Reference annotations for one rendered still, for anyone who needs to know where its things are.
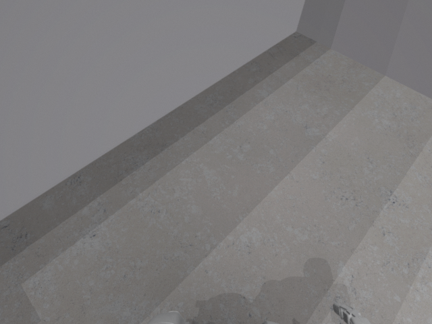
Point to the robot right hand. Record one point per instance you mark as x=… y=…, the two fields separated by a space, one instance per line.
x=349 y=314

